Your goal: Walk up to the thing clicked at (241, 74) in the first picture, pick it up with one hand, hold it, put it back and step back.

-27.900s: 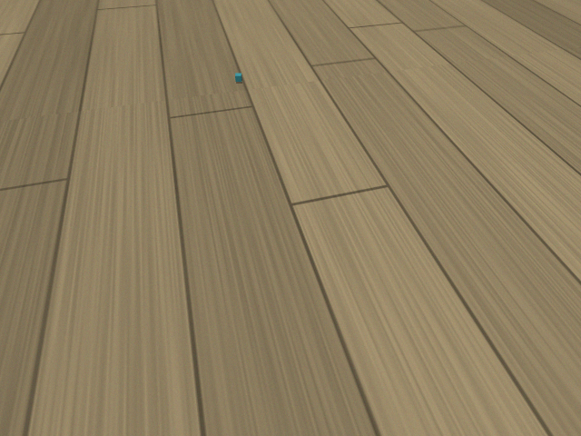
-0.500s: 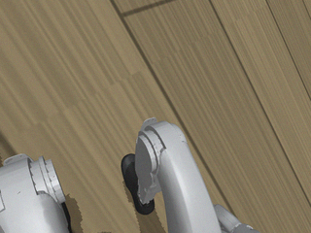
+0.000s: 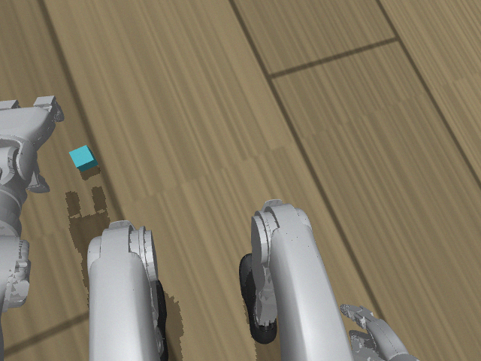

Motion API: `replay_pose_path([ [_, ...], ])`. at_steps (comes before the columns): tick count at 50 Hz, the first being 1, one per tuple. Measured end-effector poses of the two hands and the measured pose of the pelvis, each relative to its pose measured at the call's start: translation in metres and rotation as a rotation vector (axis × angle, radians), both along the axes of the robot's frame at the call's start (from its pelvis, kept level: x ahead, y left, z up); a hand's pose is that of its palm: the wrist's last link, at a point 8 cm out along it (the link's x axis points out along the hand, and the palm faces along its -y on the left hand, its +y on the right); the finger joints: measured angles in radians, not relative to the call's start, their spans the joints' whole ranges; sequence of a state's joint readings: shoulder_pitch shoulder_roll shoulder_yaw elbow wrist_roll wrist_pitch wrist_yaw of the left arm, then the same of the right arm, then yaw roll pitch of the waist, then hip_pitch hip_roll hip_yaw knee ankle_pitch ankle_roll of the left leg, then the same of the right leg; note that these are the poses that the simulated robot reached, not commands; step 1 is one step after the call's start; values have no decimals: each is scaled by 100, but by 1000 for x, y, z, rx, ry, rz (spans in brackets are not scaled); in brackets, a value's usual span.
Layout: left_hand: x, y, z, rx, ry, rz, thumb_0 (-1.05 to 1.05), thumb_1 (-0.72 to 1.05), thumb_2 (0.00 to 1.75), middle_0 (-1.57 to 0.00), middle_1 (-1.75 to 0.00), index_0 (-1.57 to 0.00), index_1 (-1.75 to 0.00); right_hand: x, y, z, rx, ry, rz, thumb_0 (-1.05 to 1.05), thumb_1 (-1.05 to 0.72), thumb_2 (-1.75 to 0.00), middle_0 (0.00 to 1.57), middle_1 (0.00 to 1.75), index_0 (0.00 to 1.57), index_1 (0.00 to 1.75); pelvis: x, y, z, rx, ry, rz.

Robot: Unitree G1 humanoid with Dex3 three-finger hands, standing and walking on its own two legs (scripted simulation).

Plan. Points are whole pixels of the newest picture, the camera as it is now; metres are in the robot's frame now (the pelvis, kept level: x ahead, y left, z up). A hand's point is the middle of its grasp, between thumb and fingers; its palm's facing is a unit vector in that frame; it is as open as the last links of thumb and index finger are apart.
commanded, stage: withdraw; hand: left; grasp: from above
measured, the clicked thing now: (84, 158) +0.51 +0.27 -0.35
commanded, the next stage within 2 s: home in 0.28 s
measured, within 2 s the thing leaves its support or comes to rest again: neither
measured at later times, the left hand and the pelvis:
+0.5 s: hand (50, 132) +0.51 +0.28 -0.18, palm faces -0.39 -0.02 -0.92, open 13.5 cm; pelvis +0.01 +0.01 -0.03, yaw -1 degrees
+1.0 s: hand out of the picture +0.33 +0.25 +0.02, palm faces -0.27 -0.69 -0.67, open 7.7 cm; pelvis +0.01 +0.00 +0.13, yaw +3 degrees
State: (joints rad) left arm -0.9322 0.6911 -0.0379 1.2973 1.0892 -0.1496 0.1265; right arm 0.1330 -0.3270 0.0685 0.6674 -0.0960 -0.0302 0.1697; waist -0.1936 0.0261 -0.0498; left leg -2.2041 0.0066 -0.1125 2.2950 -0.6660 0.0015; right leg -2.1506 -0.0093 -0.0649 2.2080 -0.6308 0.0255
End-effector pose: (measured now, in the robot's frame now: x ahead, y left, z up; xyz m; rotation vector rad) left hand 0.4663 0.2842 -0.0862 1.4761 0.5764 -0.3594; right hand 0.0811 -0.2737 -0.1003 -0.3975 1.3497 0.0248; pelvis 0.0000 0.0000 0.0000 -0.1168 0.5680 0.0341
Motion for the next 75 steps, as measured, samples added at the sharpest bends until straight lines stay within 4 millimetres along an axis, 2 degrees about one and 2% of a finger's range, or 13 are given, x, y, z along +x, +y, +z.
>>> replay_pose_path([
  [4, -5, -8, -14, -44, -22, -83, 0, -54, 102, -12, -102, -11, -103, -8, -14, 8, -88, 21, 16, 0, -91, -91, 20, 30, 20, 30, -4, -3, -6, -2, -12, -2],
  [8, -2, -7, -33, -42, -76, -128, 0, -53, 102, -12, -102, -11, -102, -19, -21, 7, -152, 52, 17, 0, -91, -91, 20, 30, 20, 30, -5, -2, -21, -7, -23, -4],
  [14, 15, -2, -53, 3, -161, -124, 0, -53, 101, -12, -102, -12, -102, -38, -11, -7, -169, 91, -10, 0, -91, -91, 20, 30, 20, 30, -3, 2, -39, -21, -21, -7],
  [22, 43, -5, -44, 66, -215, -44, 0, -50, 99, -14, -100, -14, -99, -57, 22, -26, -53, 142, -95, 0, -91, -90, 20, 30, 20, 30, 7, 6, -38, -20, 41, -10],
  [28, 38, -7, -26, 28, -164, 46, 0, -31, 95, -19, -84, -18, -84, -56, 36, -24, 31, 136, -143, 0, -90, -90, 20, 30, 20, 30, 12, 5, -21, -10, 61, -8],
  [33, 18, -4, 9, -62, -169, 106, 0, -3, 91, -21, -67, -20, -67, -41, 31, -9, 53, 97, -162, 0, -90, -90, 20, 30, 20, 30, 15, 4, 0, -2, 66, -1],
  [38, -25, 3, 57, -190, -187, 197, 0, 30, 87, -21, -50, -21, -50, -6, 18, 21, 33, 8, -145, 0, -90, -90, 20, 30, 20, 30, 14, 5, 34, 7, 57, 7],
  [46, -106, 4, 120, -428, -139, 370, 0, 73, 88, -21, -35, -21, -35, 76, 8, 99, -24, -238, -67, 0, -90, -90, 20, 30, 20, 30, 10, 4, 99, 19, 3, 23],
  [51, -147, -2, 157, -544, -133, 487, 1, 83, 89, -21, -32, -22, -32, 122, 20, 152, -18, -402, -28, 0, -90, -90, 20, 30, 20, 30, 13, 4, 137, 27, -39, 38],
  [55, -169, -7, 188, -626, -134, 593, 1, 87, 90, -21, -31, -22, -31, 147, 35, 188, 16, -503, -16, 0, -90, -90, 20, 30, 20, 30, 17, 3, 166, 35, -75, 50],
  [60, -191, -15, 227, -736, -122, 730, 1, 89, 90, -21, -31, -21, -30, 160, 53, 228, 69, -580, -22, 0, -90, -90, 20, 30, 20, 30, 24, 2, 203, 47, -124, 56],
  [65, -208, -23, 268, -825, -99, 846, 1, 90, 90, -21, -30, -21, -30, 159, 65, 264, 96, -603, -45, 0, -90, -90, 20, 30, 20, 30, 35, 2, 240, 56, -172, 60],
  [75, -232, -31, 347, -955, -81, 1020, 1, 91, 90, -21, -30, -21, -30, 146, 60, 331, 44, -625, -118, 1, -90, -90, 20, 30, 20, 30, 66, 4, 305, 70, -269, 73],
])
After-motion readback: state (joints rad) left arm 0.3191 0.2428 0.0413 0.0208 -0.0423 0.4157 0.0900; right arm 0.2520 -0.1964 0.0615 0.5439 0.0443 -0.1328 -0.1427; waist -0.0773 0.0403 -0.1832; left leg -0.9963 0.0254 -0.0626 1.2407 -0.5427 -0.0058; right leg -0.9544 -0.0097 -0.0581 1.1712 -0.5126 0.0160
